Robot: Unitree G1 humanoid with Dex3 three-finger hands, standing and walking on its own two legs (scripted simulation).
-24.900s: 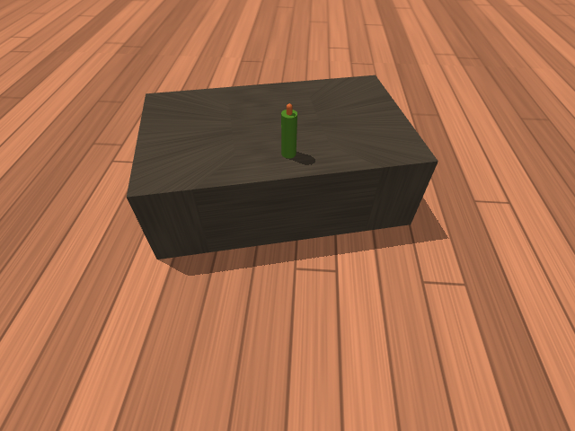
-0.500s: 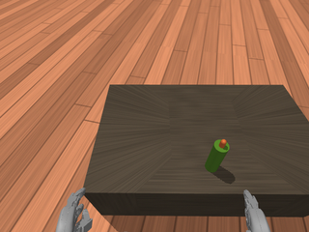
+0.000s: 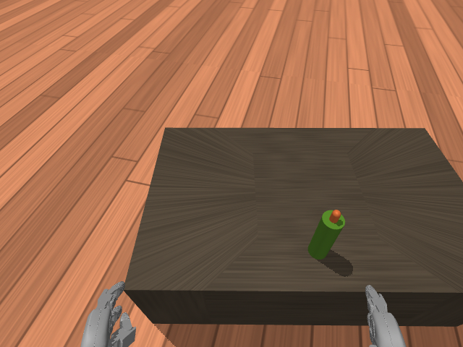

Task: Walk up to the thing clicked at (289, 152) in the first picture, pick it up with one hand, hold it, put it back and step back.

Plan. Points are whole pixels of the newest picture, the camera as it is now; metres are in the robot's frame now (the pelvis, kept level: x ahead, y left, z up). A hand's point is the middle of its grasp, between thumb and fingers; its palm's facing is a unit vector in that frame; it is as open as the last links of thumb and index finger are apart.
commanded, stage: home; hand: right
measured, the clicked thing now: (326, 233) +0.46 -0.25 -0.23
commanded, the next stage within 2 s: stand in 0.40 s
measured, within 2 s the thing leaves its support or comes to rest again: neither
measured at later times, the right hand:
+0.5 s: hand out of the picture +0.15 -0.19 -0.07, palm faces +0.05 +0.95 -0.30, open 17.5 cm
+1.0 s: hand out of the picture +0.06 -0.24 -0.11, palm faces -0.06 +0.94 -0.35, open 8.6 cm
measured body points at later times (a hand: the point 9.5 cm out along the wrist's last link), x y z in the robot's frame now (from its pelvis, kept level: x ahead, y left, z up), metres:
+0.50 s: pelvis -0.02 +0.00 +0.00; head -0.01 -0.01 +0.45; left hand +0.14 +0.24 -0.07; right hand +0.14 -0.24 -0.05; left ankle +0.01 +0.13 -0.69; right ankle +0.00 -0.13 -0.69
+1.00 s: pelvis +0.00 +0.00 +0.04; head +0.00 +0.00 +0.49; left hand +0.05 +0.29 -0.09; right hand +0.06 -0.29 -0.09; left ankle +0.01 +0.13 -0.69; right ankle +0.00 -0.13 -0.69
